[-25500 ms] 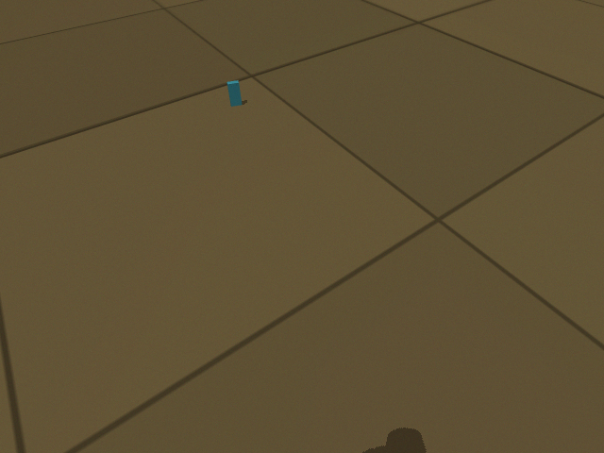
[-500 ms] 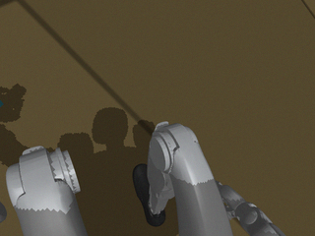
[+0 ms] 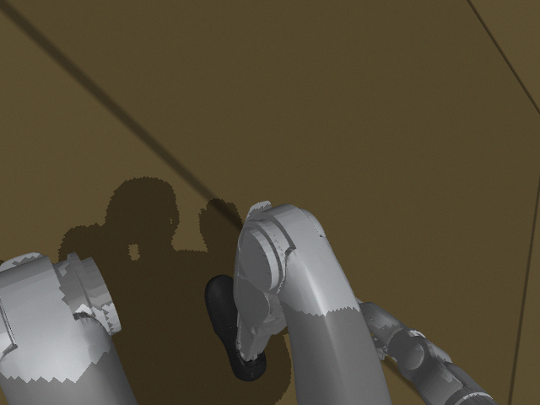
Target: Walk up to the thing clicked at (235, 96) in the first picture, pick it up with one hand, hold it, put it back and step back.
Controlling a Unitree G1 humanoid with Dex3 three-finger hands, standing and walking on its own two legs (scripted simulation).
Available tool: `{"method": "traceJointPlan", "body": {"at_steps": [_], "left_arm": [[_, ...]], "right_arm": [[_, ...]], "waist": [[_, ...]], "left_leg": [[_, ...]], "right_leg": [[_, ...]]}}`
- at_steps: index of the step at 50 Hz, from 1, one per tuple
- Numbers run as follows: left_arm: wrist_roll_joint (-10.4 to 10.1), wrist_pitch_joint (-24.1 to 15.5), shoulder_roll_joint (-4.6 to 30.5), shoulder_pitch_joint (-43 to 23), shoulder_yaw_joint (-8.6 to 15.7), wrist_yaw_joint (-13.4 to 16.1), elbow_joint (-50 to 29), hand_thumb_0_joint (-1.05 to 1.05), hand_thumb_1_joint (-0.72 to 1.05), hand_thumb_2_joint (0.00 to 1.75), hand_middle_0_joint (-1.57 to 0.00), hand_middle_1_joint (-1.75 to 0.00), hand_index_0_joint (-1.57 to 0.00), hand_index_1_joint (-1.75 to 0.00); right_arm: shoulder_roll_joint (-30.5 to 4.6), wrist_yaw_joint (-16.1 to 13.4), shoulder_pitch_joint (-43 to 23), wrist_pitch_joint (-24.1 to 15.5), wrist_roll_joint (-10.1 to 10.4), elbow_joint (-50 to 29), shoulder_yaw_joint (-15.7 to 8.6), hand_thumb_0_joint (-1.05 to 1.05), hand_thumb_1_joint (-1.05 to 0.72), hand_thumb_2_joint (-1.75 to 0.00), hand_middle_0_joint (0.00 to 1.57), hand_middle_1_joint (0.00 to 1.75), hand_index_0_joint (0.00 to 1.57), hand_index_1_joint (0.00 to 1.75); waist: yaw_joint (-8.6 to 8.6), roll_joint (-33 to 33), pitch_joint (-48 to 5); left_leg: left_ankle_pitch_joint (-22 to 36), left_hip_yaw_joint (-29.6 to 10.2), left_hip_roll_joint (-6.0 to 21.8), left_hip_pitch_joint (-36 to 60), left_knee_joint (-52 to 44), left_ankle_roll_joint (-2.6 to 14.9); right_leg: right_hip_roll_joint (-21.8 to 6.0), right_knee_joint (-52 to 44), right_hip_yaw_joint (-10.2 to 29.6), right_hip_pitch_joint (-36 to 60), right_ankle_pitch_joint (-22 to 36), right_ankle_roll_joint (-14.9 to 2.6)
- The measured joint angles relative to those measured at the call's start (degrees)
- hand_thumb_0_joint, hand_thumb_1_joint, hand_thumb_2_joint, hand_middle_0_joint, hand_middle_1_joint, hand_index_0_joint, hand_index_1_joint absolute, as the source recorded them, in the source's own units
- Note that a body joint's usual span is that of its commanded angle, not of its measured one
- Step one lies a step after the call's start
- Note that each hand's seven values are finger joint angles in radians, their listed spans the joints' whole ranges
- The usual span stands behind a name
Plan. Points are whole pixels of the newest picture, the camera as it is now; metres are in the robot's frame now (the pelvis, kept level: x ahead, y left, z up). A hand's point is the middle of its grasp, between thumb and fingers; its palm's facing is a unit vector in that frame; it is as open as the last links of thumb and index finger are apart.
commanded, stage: lower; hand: left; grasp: from the side
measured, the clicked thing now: out of the picture +0.44 +0.33 -0.18
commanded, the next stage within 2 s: loosen in 0.84 s
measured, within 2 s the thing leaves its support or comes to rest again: neither
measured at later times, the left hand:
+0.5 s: hand out of the picture +0.43 +0.35 -0.16, palm faces +0.52 -0.85 -0.01, open 8.0 cm
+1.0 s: hand out of the picture +0.43 +0.34 -0.17, palm faces +0.52 -0.85 -0.01, open 8.0 cm
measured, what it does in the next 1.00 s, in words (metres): stands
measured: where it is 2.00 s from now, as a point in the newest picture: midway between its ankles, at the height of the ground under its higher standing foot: (178, 379)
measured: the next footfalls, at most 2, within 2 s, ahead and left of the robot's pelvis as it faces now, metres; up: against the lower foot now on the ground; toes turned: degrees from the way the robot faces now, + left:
none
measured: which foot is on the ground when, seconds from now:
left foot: down 0.00-1.00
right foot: down 0.00-1.00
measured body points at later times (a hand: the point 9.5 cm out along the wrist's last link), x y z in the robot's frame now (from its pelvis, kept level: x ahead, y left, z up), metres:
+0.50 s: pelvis +0.00 +0.00 +0.00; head +0.23 +0.18 +0.33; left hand +0.40 +0.39 -0.16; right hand +0.16 -0.25 -0.04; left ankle +0.08 +0.13 -0.25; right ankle +0.13 -0.11 -0.25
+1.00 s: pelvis -0.01 +0.01 +0.00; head +0.23 +0.18 +0.33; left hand +0.40 +0.38 -0.17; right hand +0.16 -0.24 -0.04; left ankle +0.08 +0.13 -0.25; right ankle +0.13 -0.11 -0.25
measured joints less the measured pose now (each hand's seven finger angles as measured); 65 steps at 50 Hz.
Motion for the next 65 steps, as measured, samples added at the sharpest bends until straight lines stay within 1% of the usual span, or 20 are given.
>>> {"method": "traceJointPlan", "body": {"at_steps": [3,6,11,17,23,31,47,51,54,58,61,65], "left_arm": [[0.7,-0.4,0.7,0.1,-0.2,0.2,0.2,0.0,-0.29,1.04,-0.96,-1.26,-0.95,-1.22],[0.9,-0.7,1.2,0.4,0.0,0.4,0.3,0.0,-0.29,1.04,-0.96,-1.26,-0.95,-1.22],[0.4,-1.0,1.5,0.6,-0.3,1.3,0.6,0.0,-0.29,1.04,-0.96,-1.26,-0.95,-1.22],[0.7,-1.4,1.9,0.9,-1.4,1.7,1.2,0.0,-0.29,1.04,-0.96,-1.26,-0.95,-1.22],[0.6,-2.1,2.0,0.9,-1.4,2.5,2.0,0.0,-0.29,1.04,-0.96,-1.26,-0.95,-1.22],[1.0,-3.0,2.5,1.3,-1.5,3.3,2.3,0.0,-0.29,1.04,-0.96,-1.26,-0.95,-1.22],[0.2,-4.5,2.6,2.2,-2.6,4.2,3.0,0.0,-0.29,1.04,-0.96,-1.25,-0.96,-1.21],[0.3,-4.7,2.6,2.3,-2.8,4.4,3.0,0.0,-0.29,1.03,-0.97,-1.24,-0.97,-1.2],[0.0,-4.8,2.5,2.4,-2.9,4.3,2.9,0.0,-0.27,0.98,-0.99,-1.2,-0.99,-1.15],[-0.4,-5.1,2.3,2.3,-2.7,4.4,2.8,0.0,-0.22,0.84,-0.99,-1.09,-1.0,-1.04],[-0.3,-5.2,2.4,2.4,-2.9,4.3,2.7,0.0,-0.23,0.71,-0.93,-0.97,-0.95,-0.93],[-0.1,-5.2,2.3,2.3,-3.4,4.4,2.5,0.0,-0.28,0.56,-0.81,-0.8,-0.84,-0.76]], "right_arm": [[0.0,0.0,-0.5,0.1,-0.4,-0.3,0.5,0.0,-0.91,-0.89,0.21,0.3,0.21,0.3],[-0.1,0.0,-0.9,0.2,-0.7,-0.6,0.9,0.0,-0.91,-0.89,0.21,0.3,0.21,0.3],[-0.3,0.0,-1.1,0.2,-1.0,-0.8,1.5,0.0,-0.91,-0.89,0.21,0.3,0.21,0.3],[-0.2,0.0,-1.5,0.3,-1.2,-0.9,2.1,0.0,-0.91,-0.89,0.21,0.3,0.21,0.3],[-0.2,0.2,-2.0,0.3,-1.3,-1.5,2.7,0.0,-0.9,-0.89,0.21,0.3,0.21,0.3],[-0.2,0.1,-2.7,0.3,-1.8,-2.0,3.4,0.0,-0.9,-0.89,0.21,0.3,0.21,0.3],[-0.4,0.2,-3.5,0.1,-2.3,-2.3,4.3,0.0,-0.9,-0.89,0.21,0.3,0.21,0.3],[-0.4,0.3,-3.6,0.0,-2.3,-2.4,4.4,0.0,-0.9,-0.89,0.21,0.3,0.21,0.3],[-0.4,0.3,-3.6,0.0,-2.3,-2.6,4.6,0.0,-0.91,-0.89,0.21,0.3,0.21,0.3],[-0.4,0.4,-3.6,-0.2,-2.2,-2.7,4.7,0.0,-0.91,-0.89,0.21,0.3,0.21,0.3],[-0.3,0.3,-3.7,-0.3,-2.3,-2.7,4.7,0.0,-0.91,-0.89,0.21,0.3,0.21,0.3],[-0.3,0.3,-3.7,-0.2,-2.3,-2.8,4.9,0.0,-0.92,-0.89,0.21,0.3,0.21,0.3]], "waist": [[-0.03,-0.5,0.5],[-0.06,-0.7,0.9],[0.16,-0.9,1.2],[0.17,-1.2,1.3],[0.18,-1.6,1.7],[0.25,-2.4,2.3],[0.53,-3.1,2.9],[0.62,-3.2,3.0],[0.67,-3.2,2.9],[0.71,-3.2,2.8],[0.74,-3.3,2.9],[0.84,-3.3,2.9]], "left_leg": [[0.0,-0.3,0.0,0.2,0.2,0.08],[0.0,-0.6,0.1,0.2,0.5,0.22],[-0.1,-0.9,0.1,0.4,0.7,0.34],[-0.1,-1.2,0.0,0.5,0.9,0.48],[-0.2,-1.7,0.1,0.8,1.1,0.45],[-0.3,-2.2,0.2,1.2,1.4,0.45],[-0.4,-2.9,0.3,1.7,1.8,0.44],[-0.3,-3.1,0.3,1.8,1.9,0.43],[-0.3,-3.2,0.4,1.8,1.9,0.49],[-0.4,-3.3,0.4,1.8,1.9,0.63],[-0.6,-3.3,0.4,1.8,1.9,0.72],[-0.8,-3.4,0.4,2.0,2.0,0.74]], "right_leg": [[0.2,-0.1,-0.2,0.3,0.2,0.13],[0.3,-0.1,-0.4,0.5,0.3,0.31],[0.5,-0.2,-0.6,0.9,0.3,0.46],[0.5,-0.4,-0.8,1.2,0.4,0.65],[0.8,-0.5,-1.2,1.5,0.5,0.71],[1.0,-0.6,-1.5,1.9,0.8,0.8],[1.4,-0.6,-1.9,2.4,1.2,0.97],[1.4,-0.7,-2.1,2.5,1.3,0.97],[1.5,-0.8,-2.1,2.6,1.4,1.03],[1.5,-1.0,-2.2,2.7,1.3,1.08],[1.6,-1.1,-2.3,2.8,1.2,1.1],[1.6,-1.1,-2.4,3.1,1.0,1.07]]}}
